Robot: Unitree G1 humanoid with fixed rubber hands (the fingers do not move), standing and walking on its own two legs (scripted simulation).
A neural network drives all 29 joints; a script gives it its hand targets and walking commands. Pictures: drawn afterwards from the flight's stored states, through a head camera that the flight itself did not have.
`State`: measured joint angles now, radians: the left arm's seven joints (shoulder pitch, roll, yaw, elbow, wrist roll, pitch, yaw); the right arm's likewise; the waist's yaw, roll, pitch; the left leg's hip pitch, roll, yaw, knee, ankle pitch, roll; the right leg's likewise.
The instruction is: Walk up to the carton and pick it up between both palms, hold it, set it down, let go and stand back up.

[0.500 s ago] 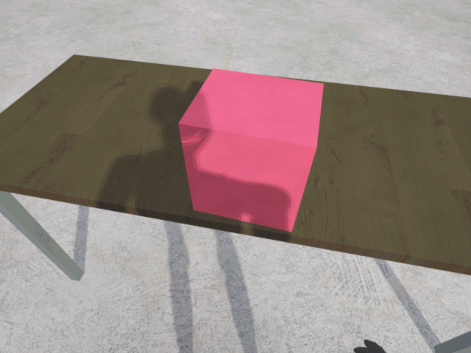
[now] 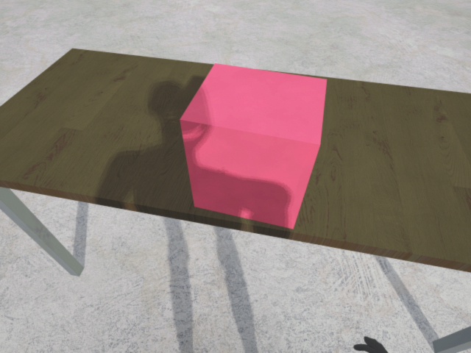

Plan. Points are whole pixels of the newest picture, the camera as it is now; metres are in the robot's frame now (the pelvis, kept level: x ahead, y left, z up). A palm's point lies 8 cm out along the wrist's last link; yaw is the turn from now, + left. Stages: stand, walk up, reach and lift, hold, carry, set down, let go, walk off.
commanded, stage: walk up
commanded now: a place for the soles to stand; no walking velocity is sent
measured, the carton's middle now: (255, 148) +0.48 -0.04 +0.08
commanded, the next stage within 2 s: none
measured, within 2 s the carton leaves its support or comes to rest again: neither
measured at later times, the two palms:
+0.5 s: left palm out of the picture +0.08 +0.30 -0.11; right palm out of the picture +0.11 -0.26 -0.11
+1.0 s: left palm out of the picture +0.10 +0.30 -0.11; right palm out of the picture +0.08 -0.28 -0.12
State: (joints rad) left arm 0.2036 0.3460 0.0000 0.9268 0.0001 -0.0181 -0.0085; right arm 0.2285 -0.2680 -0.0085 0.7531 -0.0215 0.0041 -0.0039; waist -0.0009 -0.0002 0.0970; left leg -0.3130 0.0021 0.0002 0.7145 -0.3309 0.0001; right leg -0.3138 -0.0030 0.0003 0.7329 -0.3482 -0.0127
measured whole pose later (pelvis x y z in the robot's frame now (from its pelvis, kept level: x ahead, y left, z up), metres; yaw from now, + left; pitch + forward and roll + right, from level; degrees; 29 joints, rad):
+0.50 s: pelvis +0.00 +0.00 +0.00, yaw -1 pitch -4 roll +0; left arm 0.20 0.37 0.00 0.92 0.00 -0.02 -0.01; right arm 0.20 -0.28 -0.02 0.75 -0.02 0.01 0.00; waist 0.01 0.01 0.11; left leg -0.32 0.02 0.01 0.74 -0.35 0.00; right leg -0.32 0.01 0.00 0.75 -0.37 -0.01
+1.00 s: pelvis +0.00 +0.00 -0.01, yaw -4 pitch -1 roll -1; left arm 0.21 0.38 0.00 0.88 0.00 -0.02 0.01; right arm 0.21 -0.31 -0.05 0.75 -0.02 0.01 0.00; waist -0.01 0.02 0.14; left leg -0.31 0.04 0.04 0.79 -0.46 0.01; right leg -0.38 0.02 0.01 0.77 -0.32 -0.02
